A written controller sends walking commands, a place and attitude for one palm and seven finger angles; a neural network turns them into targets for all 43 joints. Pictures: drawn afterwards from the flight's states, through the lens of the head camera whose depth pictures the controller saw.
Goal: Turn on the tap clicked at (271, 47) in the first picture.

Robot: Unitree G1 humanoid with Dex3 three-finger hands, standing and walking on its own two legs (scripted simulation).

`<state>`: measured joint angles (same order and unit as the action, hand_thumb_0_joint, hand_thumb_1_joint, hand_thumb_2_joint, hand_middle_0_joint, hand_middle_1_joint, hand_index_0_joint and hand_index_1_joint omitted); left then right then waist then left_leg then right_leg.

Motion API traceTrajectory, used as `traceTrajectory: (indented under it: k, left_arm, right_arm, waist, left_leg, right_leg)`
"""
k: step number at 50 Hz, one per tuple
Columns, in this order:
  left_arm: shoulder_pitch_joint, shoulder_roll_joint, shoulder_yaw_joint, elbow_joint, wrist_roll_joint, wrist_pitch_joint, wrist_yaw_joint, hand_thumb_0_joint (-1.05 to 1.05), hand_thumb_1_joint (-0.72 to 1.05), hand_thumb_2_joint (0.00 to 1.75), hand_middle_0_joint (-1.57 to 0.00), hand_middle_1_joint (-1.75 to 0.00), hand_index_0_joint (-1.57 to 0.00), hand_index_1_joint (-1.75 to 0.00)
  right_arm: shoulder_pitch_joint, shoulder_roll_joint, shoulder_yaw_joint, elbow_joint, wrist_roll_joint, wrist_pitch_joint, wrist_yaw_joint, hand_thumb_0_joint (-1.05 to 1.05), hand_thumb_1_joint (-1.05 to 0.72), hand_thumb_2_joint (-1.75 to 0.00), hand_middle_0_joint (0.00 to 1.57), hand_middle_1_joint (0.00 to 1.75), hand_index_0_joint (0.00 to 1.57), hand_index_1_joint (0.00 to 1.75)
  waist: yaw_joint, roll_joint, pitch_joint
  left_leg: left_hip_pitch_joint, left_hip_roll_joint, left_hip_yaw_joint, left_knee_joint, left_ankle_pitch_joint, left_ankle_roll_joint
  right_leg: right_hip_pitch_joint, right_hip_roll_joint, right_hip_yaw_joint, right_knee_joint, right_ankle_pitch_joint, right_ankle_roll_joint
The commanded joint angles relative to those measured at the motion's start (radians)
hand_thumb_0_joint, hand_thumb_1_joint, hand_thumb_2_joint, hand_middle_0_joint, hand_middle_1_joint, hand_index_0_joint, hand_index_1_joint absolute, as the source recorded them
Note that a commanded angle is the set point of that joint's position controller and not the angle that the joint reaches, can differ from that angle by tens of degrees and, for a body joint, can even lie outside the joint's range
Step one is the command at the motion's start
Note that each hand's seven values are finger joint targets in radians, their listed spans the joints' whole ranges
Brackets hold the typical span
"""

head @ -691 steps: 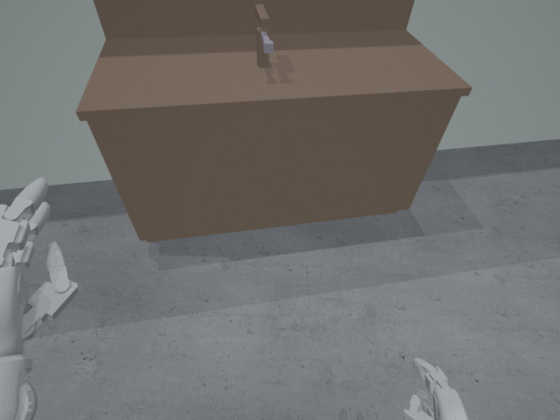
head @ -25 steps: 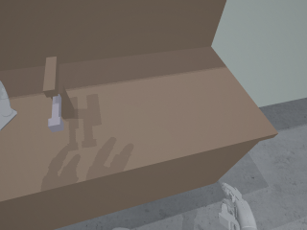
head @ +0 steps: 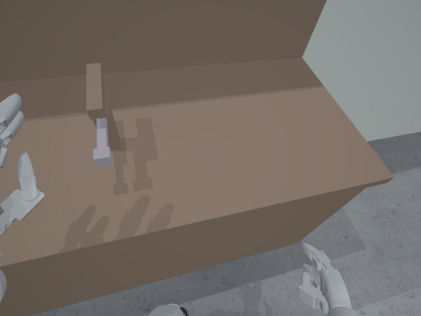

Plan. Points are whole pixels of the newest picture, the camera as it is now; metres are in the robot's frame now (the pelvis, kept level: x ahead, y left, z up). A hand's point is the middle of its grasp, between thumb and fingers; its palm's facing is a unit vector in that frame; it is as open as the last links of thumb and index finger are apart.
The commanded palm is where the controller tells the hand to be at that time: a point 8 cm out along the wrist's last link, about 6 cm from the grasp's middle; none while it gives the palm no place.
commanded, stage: come to a stop and stand still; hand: left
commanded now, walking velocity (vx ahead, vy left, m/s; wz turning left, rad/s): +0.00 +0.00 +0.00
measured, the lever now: (103, 157) +0.36 +0.24 +0.06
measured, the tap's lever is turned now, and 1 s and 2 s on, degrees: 0 0 0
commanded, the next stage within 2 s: look again from close up in 0.24 s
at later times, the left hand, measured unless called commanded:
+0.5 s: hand (61, 203) +0.22 +0.23 +0.16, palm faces +0.32 -0.88 -0.36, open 7.4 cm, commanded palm +0.16 +0.26 +0.18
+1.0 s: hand (72, 204) +0.22 +0.21 +0.16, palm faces +0.31 -0.88 -0.35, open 7.4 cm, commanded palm +0.17 +0.25 +0.18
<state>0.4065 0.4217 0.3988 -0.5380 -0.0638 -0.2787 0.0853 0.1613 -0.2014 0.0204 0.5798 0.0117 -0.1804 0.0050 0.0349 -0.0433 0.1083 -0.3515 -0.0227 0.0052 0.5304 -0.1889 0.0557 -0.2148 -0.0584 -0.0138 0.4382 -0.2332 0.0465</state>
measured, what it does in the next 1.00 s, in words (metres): stands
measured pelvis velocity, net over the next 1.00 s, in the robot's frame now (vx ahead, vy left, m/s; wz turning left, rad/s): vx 0.00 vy -0.02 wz -0.02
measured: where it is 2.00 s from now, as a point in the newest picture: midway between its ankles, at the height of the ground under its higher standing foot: outside the picture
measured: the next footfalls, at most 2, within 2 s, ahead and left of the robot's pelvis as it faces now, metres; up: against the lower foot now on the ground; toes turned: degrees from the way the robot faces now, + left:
none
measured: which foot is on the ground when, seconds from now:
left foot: down 0.00-1.00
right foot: down 0.00-1.00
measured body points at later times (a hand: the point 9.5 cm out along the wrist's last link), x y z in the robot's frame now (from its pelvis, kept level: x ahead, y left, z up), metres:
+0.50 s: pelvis -0.01 -0.01 +0.00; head +0.02 +0.02 +0.45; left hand +0.20 +0.27 +0.18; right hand +0.17 -0.25 -0.06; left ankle +0.06 +0.08 -0.74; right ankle +0.00 -0.18 -0.74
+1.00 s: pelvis +0.00 -0.02 +0.01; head +0.01 +0.00 +0.45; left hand +0.20 +0.26 +0.18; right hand +0.18 -0.25 -0.06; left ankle +0.06 +0.08 -0.74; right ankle +0.00 -0.18 -0.74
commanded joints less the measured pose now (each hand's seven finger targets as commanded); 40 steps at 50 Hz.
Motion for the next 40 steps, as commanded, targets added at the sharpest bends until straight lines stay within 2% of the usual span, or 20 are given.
traceTrajectory:
  k: [1,3,4,5,8,9,10,14,15,19,20,24,25,28,29,30,34,35,39,40]
  left_arm:
    - [-0.088,0.124,0.078,-0.166,0.001,-0.033,0.013,0.00,0.90,0.90,-0.20,-0.30,-0.20,-0.30]
    - [-0.094,0.107,0.061,-0.152,0.005,-0.022,0.011,0.00,0.90,0.90,-0.20,-0.30,-0.20,-0.30]
    - [-0.085,0.143,0.098,-0.157,0.013,-0.013,0.020,0.00,0.90,0.90,-0.20,-0.30,-0.20,-0.30]
    - [-0.084,0.085,0.045,-0.156,0.012,-0.013,0.014,0.00,0.90,0.90,-0.20,-0.30,-0.20,-0.30]
    - [-0.100,0.107,0.052,-0.186,0.016,0.000,0.014,0.00,0.90,0.90,-0.20,-0.30,-0.20,-0.30]
    - [-0.084,0.143,0.089,-0.182,0.021,0.009,0.023,0.00,0.90,0.90,-0.20,-0.30,-0.20,-0.30]
    - [-0.079,0.082,0.039,-0.179,0.018,0.007,0.016,0.00,0.90,0.90,-0.20,-0.30,-0.20,-0.30]
    - [-0.063,0.140,0.089,-0.178,0.020,0.023,0.024,0.00,0.90,0.90,-0.20,-0.30,-0.20,-0.30]
    - [-0.061,0.082,0.035,-0.170,0.017,0.018,0.016,0.00,0.90,0.90,-0.20,-0.30,-0.20,-0.30]
    - [-0.048,0.134,0.079,-0.176,0.019,0.026,0.021,0.00,0.90,0.90,-0.20,-0.30,-0.20,-0.30]
    - [-0.039,0.091,0.040,-0.158,0.015,0.022,0.014,0.00,0.90,0.90,-0.20,-0.30,-0.20,-0.30]
    - [-0.033,0.130,0.072,-0.155,0.016,0.031,0.018,0.00,0.90,0.90,-0.20,-0.30,-0.20,-0.30]
    - [-0.036,0.085,0.030,-0.151,0.013,0.024,0.011,0.00,0.90,0.90,-0.20,-0.30,-0.20,-0.30]
    - [-0.040,0.105,0.042,-0.160,0.011,0.023,0.011,0.00,0.90,0.90,-0.20,-0.30,-0.20,-0.30]
    - [-0.030,0.138,0.074,-0.151,0.014,0.031,0.018,0.00,0.90,0.90,-0.20,-0.30,-0.20,-0.30]
    - [-0.032,0.086,0.027,-0.149,0.010,0.025,0.009,0.00,0.90,0.90,-0.20,-0.30,-0.20,-0.30]
    - [-0.029,0.132,0.067,-0.164,0.010,0.031,0.017,0.00,0.90,0.90,-0.20,-0.30,-0.20,-0.30]
    - [-0.027,0.096,0.033,-0.152,0.007,0.027,0.011,0.00,0.90,0.90,-0.20,-0.30,-0.20,-0.30]
    - [-0.013,0.127,0.065,-0.145,0.006,0.039,0.018,0.00,0.90,0.90,-0.20,-0.30,-0.20,-0.30]
    - [-0.018,0.088,0.028,-0.133,0.000,0.033,0.009,0.00,0.90,0.90,-0.20,-0.30,-0.20,-0.30]
  right_arm:
    - [-0.053,-0.154,-0.059,-0.161,0.006,-0.037,-0.026,0.00,-0.90,-0.90,0.20,0.30,0.20,0.30]
    - [-0.058,-0.148,-0.052,-0.168,0.005,-0.034,-0.030,0.00,-0.90,-0.90,0.20,0.30,0.20,0.30]
    - [-0.082,-0.148,-0.050,-0.168,0.008,-0.035,-0.032,0.00,-0.90,-0.90,0.20,0.30,0.20,0.30]
    - [-0.065,-0.141,-0.043,-0.168,-0.001,-0.029,-0.033,0.00,-0.90,-0.90,0.20,0.30,0.20,0.30]
    - [-0.070,-0.139,-0.043,-0.180,0.002,-0.031,-0.038,0.00,-0.90,-0.90,0.20,0.30,0.20,0.30]
    - [-0.087,-0.143,-0.041,-0.177,0.006,-0.031,-0.039,0.00,-0.90,-0.90,0.20,0.30,0.20,0.30]
    - [-0.072,-0.136,-0.036,-0.175,-0.003,-0.026,-0.040,0.00,-0.90,-0.90,0.20,0.30,0.20,0.30]
    - [-0.083,-0.142,-0.039,-0.178,0.007,-0.026,-0.046,0.00,-0.90,-0.90,0.20,0.30,0.20,0.30]
    - [-0.074,-0.133,-0.034,-0.176,-0.001,-0.021,-0.046,0.00,-0.90,-0.90,0.20,0.30,0.20,0.30]
    - [-0.079,-0.142,-0.040,-0.176,0.011,-0.024,-0.051,0.00,-0.90,-0.90,0.20,0.30,0.20,0.30]
    - [-0.069,-0.136,-0.035,-0.174,0.002,-0.020,-0.051,0.00,-0.90,-0.90,0.20,0.30,0.20,0.30]
    - [-0.076,-0.143,-0.040,-0.175,0.015,-0.022,-0.054,0.00,-0.90,-0.90,0.20,0.30,0.20,0.30]
    - [-0.065,-0.141,-0.039,-0.170,0.006,-0.019,-0.054,0.00,-0.90,-0.90,0.20,0.30,0.20,0.30]
    - [-0.056,-0.142,-0.045,-0.172,0.013,-0.022,-0.057,0.00,-0.90,-0.90,0.20,0.30,0.20,0.30]
    - [-0.073,-0.144,-0.041,-0.170,0.015,-0.022,-0.059,0.00,-0.90,-0.90,0.20,0.30,0.20,0.30]
    - [-0.060,-0.142,-0.040,-0.167,0.008,-0.020,-0.058,0.00,-0.90,-0.90,0.20,0.30,0.20,0.30]
    - [-0.070,-0.144,-0.042,-0.167,0.016,-0.022,-0.061,0.00,-0.90,-0.90,0.20,0.30,0.20,0.30]
    - [-0.060,-0.142,-0.039,-0.165,0.009,-0.018,-0.060,0.00,-0.90,-0.90,0.20,0.30,0.20,0.30]
    - [-0.067,-0.144,-0.040,-0.166,0.018,-0.017,-0.063,0.00,-0.90,-0.90,0.20,0.30,0.20,0.30]
    - [-0.058,-0.141,-0.036,-0.162,0.010,-0.012,-0.061,0.00,-0.90,-0.90,0.20,0.30,0.20,0.30]
  waist:
    - [-0.026,0.147,-0.189]
    - [-0.028,0.128,-0.178]
    - [-0.016,0.138,-0.198]
    - [-0.021,0.118,-0.198]
    - [-0.025,0.132,-0.199]
    - [-0.015,0.139,-0.212]
    - [-0.020,0.126,-0.209]
    - [-0.019,0.129,-0.209]
    - [-0.023,0.129,-0.199]
    - [-0.021,0.137,-0.209]
    - [-0.024,0.117,-0.201]
    - [-0.022,0.109,-0.191]
    - [-0.026,0.111,-0.192]
    - [-0.029,0.115,-0.189]
    - [-0.023,0.110,-0.187]
    - [-0.027,0.093,-0.189]
    - [-0.022,0.120,-0.205]
    - [-0.024,0.103,-0.200]
    - [-0.022,0.098,-0.202]
    - [-0.024,0.076,-0.200]
  left_leg:
    - [0.127,0.135,-0.137,-0.190,-0.164,-0.041]
    - [0.115,0.130,-0.138,-0.196,-0.225,-0.040]
    - [0.143,0.133,-0.134,-0.202,-0.218,-0.038]
    - [0.122,0.131,-0.139,-0.203,-0.236,-0.037]
    - [0.128,0.128,-0.124,-0.189,-0.207,-0.035]
    - [0.147,0.129,-0.124,-0.196,-0.200,-0.038]
    - [0.124,0.129,-0.129,-0.193,-0.201,-0.035]
    - [0.151,0.124,-0.115,-0.181,-0.145,-0.040]
    - [0.125,0.124,-0.115,-0.179,-0.161,-0.035]
    - [0.156,0.121,-0.107,-0.174,-0.117,-0.037]
    - [0.136,0.121,-0.111,-0.173,-0.129,-0.033]
    - [0.153,0.119,-0.102,-0.167,-0.092,-0.036]
    - [0.137,0.119,-0.103,-0.165,-0.110,-0.032]
    - [0.146,0.114,-0.093,-0.150,-0.102,-0.031]
    - [0.159,0.118,-0.096,-0.160,-0.085,-0.034]
    - [0.147,0.116,-0.095,-0.150,-0.083,-0.030]
    - [0.178,0.120,-0.087,-0.151,-0.031,-0.033]
    - [0.161,0.118,-0.089,-0.145,-0.034,-0.028]
    - [0.186,0.117,-0.082,-0.133,0.037,-0.032]
    - [0.170,0.117,-0.086,-0.135,0.019,-0.030]
  right_leg:
    - [-0.022,-0.011,-0.009,-0.054,-0.004,-0.059]
    - [-0.025,-0.008,0.000,-0.071,-0.027,-0.062]
    - [-0.027,-0.004,0.005,-0.068,-0.026,-0.060]
    - [-0.015,0.003,-0.004,-0.071,-0.010,-0.060]
    - [-0.004,-0.006,0.008,-0.081,-0.002,-0.063]
    - [-0.007,-0.003,0.010,-0.077,-0.008,-0.062]
    - [0.006,0.003,0.001,-0.079,0.013,-0.062]
    - [0.005,-0.007,0.011,-0.083,0.027,-0.064]
    - [0.011,-0.001,0.005,-0.092,0.036,-0.062]
    - [0.013,-0.009,0.012,-0.088,0.046,-0.064]
    - [0.014,-0.003,0.007,-0.097,0.053,-0.061]
    - [0.013,-0.013,0.014,-0.098,0.060,-0.062]
    - [0.017,-0.006,0.010,-0.104,0.060,-0.061]
    - [0.014,-0.016,0.025,-0.113,0.061,-0.065]
    - [0.007,-0.017,0.021,-0.107,0.063,-0.064]
    - [0.014,-0.009,0.016,-0.110,0.079,-0.062]
    - [0.020,-0.018,0.024,-0.099,0.101,-0.063]
    - [0.025,-0.013,0.022,-0.109,0.118,-0.062]
    - [0.029,-0.026,0.033,-0.104,0.160,-0.064]
    - [0.030,-0.019,0.026,-0.113,0.155,-0.060]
